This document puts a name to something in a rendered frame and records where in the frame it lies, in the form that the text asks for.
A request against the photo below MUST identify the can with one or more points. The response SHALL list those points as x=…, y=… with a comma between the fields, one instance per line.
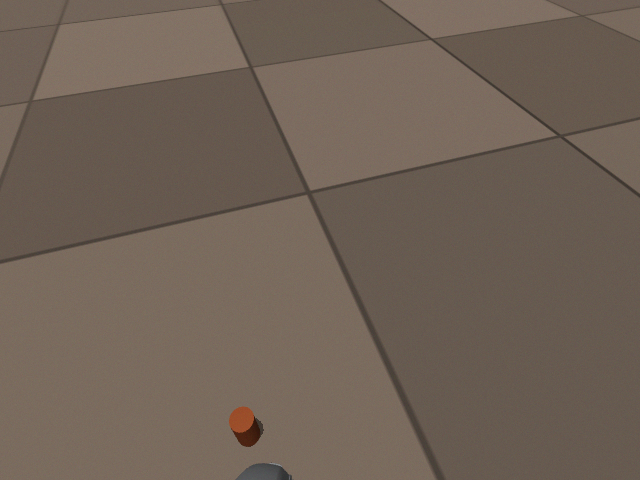
x=244, y=426

